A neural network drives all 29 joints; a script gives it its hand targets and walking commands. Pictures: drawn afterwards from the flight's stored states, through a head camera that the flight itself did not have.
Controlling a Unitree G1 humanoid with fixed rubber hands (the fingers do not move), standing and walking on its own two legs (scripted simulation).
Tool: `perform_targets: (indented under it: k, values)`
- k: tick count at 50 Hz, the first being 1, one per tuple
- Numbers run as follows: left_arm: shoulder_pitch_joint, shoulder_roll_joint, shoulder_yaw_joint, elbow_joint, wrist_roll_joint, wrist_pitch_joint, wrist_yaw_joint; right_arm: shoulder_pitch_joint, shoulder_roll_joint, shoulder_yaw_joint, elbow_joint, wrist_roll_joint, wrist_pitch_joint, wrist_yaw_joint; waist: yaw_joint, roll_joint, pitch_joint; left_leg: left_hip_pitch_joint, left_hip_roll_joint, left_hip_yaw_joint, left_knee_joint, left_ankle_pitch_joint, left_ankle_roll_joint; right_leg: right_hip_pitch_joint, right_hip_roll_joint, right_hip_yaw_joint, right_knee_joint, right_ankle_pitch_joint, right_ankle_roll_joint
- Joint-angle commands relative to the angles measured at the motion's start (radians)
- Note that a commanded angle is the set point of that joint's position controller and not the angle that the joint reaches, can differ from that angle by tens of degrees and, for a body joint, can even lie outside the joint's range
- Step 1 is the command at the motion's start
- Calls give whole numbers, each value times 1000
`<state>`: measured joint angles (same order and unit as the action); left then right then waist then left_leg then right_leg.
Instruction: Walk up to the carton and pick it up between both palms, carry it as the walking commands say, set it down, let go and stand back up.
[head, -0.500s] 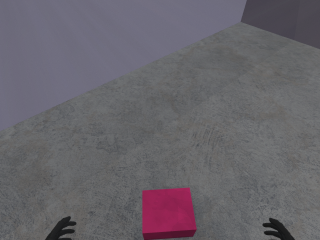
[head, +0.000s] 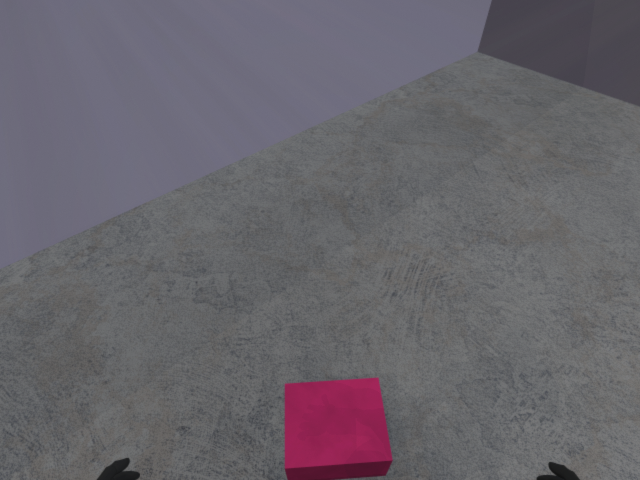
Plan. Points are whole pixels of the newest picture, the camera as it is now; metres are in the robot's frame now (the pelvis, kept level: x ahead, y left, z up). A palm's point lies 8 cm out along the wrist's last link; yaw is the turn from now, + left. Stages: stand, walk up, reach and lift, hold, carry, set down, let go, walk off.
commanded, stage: stand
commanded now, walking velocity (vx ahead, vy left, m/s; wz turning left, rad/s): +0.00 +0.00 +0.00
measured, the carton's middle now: (334, 429) +0.41 -0.01 -0.70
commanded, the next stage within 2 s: none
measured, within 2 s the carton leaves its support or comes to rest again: neither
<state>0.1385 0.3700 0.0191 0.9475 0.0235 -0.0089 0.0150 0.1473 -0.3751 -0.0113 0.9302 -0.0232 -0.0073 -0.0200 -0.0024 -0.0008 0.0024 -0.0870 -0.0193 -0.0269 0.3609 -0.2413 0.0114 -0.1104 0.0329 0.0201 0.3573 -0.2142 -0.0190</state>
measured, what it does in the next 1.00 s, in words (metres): stands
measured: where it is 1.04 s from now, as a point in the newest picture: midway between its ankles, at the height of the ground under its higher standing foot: outside the picture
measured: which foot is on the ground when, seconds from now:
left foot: down 0.00-1.00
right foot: down 0.00-1.00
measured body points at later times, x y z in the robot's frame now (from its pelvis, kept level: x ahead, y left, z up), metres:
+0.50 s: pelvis -0.01 +0.00 +0.00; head -0.02 +0.00 +0.45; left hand +0.09 +0.31 -0.11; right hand +0.09 -0.31 -0.11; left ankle -0.03 +0.11 -0.75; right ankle -0.01 -0.11 -0.75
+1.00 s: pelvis -0.01 +0.00 +0.00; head -0.01 +0.00 +0.45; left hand +0.09 +0.32 -0.11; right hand +0.09 -0.31 -0.11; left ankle -0.03 +0.11 -0.75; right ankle -0.01 -0.11 -0.75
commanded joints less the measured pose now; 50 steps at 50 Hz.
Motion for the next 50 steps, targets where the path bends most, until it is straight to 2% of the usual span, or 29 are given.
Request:
perform_targets:
  k: [1,17,50]
  values:
    - [-44,163,30,-37,-1,-12,3,-43,-165,-32,-37,1,-12,-3,0,1,-15,-35,123,-107,-60,185,-2,15,-131,121,-51,193,8]
    - [-49,178,22,16,-4,-16,0,-51,-177,-26,18,4,-16,0,1,3,-5,-34,128,-116,-84,147,5,10,-136,127,-73,154,4]
    - [-65,195,13,62,-10,-18,0,-62,-192,-18,61,8,-18,3,3,3,-10,-12,135,-116,-92,188,14,20,-146,123,-79,185,-4]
